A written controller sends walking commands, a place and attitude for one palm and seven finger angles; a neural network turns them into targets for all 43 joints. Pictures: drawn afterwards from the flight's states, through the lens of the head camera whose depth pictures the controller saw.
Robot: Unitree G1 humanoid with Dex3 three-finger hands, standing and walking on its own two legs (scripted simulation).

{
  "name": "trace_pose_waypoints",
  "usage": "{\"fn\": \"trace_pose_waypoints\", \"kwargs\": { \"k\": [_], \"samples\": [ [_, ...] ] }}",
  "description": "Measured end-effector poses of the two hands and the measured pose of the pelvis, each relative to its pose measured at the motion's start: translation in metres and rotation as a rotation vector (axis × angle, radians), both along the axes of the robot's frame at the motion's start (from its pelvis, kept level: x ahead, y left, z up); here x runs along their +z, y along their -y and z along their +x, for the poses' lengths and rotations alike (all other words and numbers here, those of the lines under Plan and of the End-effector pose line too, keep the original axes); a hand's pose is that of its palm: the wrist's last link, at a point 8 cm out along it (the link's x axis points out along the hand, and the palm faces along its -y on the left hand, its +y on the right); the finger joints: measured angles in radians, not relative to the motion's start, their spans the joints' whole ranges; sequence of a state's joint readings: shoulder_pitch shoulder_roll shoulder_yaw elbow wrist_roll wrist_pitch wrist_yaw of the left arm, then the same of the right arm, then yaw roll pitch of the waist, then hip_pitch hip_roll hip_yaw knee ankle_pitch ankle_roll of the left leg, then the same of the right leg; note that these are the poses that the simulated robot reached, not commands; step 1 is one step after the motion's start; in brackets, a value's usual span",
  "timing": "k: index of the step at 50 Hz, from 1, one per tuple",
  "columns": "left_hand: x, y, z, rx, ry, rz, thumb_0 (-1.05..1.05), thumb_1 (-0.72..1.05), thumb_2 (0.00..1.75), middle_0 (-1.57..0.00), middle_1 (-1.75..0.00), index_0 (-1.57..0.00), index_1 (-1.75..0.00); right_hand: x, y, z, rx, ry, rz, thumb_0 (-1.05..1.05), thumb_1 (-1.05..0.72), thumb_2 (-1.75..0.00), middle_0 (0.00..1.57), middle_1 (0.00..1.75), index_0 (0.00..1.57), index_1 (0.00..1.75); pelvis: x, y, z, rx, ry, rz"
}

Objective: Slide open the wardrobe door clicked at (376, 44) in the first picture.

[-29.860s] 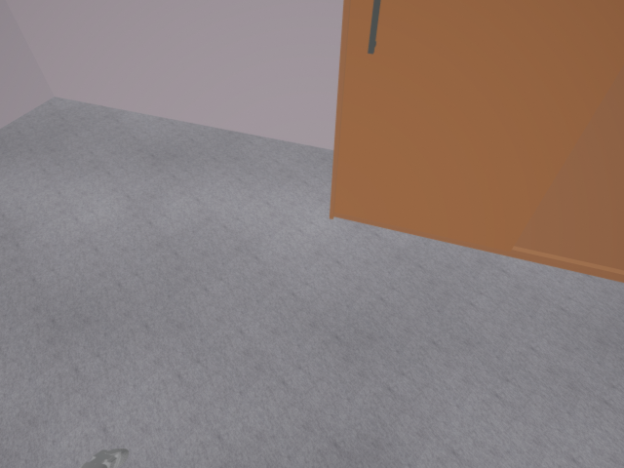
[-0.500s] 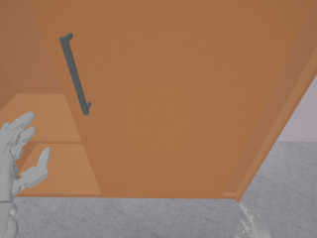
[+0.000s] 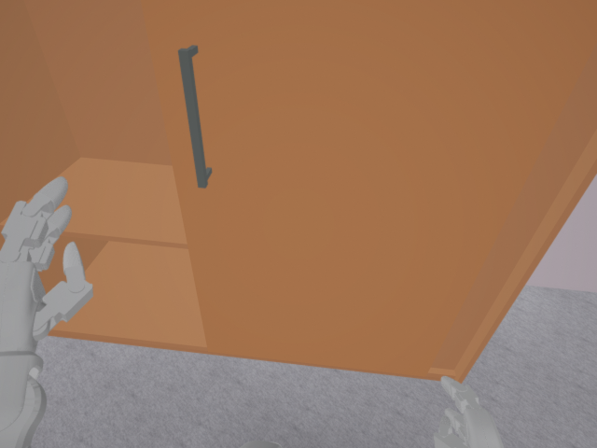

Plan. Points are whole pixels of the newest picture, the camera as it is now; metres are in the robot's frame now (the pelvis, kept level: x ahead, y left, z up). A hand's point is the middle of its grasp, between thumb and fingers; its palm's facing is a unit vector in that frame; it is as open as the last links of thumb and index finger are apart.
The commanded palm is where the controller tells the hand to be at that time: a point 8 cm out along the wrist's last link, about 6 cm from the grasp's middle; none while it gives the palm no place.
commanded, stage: step back with the hand held close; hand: left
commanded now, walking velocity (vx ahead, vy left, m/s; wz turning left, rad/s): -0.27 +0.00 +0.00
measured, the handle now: (198, 121) +0.63 +0.30 +0.18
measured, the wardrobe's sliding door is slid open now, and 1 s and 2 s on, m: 0.64 0.64 0.64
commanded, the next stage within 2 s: stop stepping back and stand still in 1.00 s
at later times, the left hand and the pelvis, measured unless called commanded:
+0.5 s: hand (29, 310) +0.14 +0.28 +0.20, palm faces +0.27 -0.79 -0.55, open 7.5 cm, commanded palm +0.09 +0.33 +0.20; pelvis -0.08 +0.05 +0.01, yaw -7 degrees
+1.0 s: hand out of the picture +0.03 +0.32 +0.19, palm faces +0.40 -0.77 -0.50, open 7.4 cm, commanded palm -0.02 +0.36 +0.20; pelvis -0.16 +0.07 +0.02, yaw -1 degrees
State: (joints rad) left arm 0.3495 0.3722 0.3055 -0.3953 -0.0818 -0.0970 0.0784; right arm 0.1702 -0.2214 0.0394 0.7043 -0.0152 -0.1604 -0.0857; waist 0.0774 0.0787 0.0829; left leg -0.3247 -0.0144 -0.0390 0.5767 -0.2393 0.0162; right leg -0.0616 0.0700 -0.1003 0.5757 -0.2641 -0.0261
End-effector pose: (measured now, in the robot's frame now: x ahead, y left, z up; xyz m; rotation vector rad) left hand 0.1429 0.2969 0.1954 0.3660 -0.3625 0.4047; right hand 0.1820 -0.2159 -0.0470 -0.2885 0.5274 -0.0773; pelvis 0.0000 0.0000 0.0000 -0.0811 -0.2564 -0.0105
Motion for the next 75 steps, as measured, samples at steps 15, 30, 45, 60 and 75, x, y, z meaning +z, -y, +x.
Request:
{"fn": "trace_pose_waypoints", "kwargs": {
  "k": [15, 30, 45, 60, 75],
  "samples": [
    [0.014, -0.019, 0.012, -0.173, 0.049, 0.125, 0.02, 0.89, 0.9, -0.2, -0.3, -0.2, -0.3, -0.006, -0.019, -0.12, -0.202, -0.144, 0.029, 0.02, -0.91, -0.9, 0.2, 0.3, 0.2, 0.3, 0.006, -0.045, -0.06, -0.083, -0.155, 0.028],
    [0.01, -0.038, -0.038, -0.1, -0.139, 0.185, 0.01, 0.88, 0.89, -0.21, -0.3, -0.21, -0.3, -0.033, -0.023, -0.176, -0.28, -0.305, 0.072, 0.02, -0.91, -0.9, 0.21, 0.3, 0.21, 0.3, 0.013, -0.059, -0.088, -0.101, -0.247, 0.085],
    [0.026, -0.045, -0.123, -0.071, -0.146, 0.281, 0.01, 0.88, 0.89, -0.21, -0.3, -0.21, -0.3, -0.003, -0.051, -0.15, -0.098, -0.121, 0.076, 0.01, -0.91, -0.9, 0.2, 0.3, 0.2, 0.3, 0.015, -0.061, -0.153, -0.028, -0.262, 0.074],
    [0.002, -0.091, -0.184, 0.014, -0.126, 0.172, 0.02, 0.88, 0.89, -0.21, -0.3, -0.21, -0.3, -0.004, -0.083, -0.211, -0.083, -0.208, -0.004, 0.02, -0.91, -0.9, 0.2, 0.3, 0.2, 0.3, 0.014, -0.086, -0.212, 0.044, -0.273, 0.092],
    [0.002, -0.116, -0.235, 0.067, -0.115, 0.126, 0.01, 0.88, 0.89, -0.21, -0.3, -0.21, -0.3, -0.013, -0.085, -0.282, -0.146, -0.214, 0.023, 0.02, -0.91, -0.9, 0.21, 0.3, 0.21, 0.3, 0.013, -0.107, -0.245, 0.037, -0.234, 0.061]
  ]
}}
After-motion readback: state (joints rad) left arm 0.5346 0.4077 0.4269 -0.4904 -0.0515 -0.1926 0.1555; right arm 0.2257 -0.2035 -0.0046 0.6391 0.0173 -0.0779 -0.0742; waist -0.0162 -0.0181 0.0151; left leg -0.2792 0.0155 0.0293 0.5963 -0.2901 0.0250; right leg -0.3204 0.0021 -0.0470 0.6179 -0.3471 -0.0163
